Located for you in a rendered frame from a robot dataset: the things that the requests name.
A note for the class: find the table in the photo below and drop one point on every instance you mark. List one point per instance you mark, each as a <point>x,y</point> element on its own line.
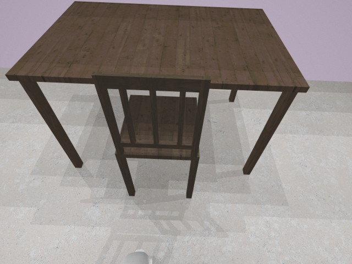
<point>237,47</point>

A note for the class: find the chair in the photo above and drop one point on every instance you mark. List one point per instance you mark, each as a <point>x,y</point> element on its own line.
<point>155,127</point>

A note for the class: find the left robot thigh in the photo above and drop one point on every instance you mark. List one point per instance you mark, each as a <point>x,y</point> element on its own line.
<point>137,258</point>

